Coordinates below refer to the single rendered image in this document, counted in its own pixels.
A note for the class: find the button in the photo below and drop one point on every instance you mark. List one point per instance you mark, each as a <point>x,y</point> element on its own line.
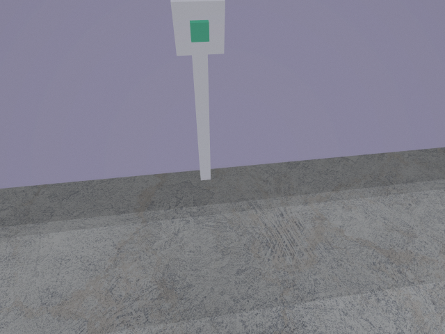
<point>199,30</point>

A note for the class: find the panel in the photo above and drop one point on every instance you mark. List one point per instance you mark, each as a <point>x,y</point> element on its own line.
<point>183,11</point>

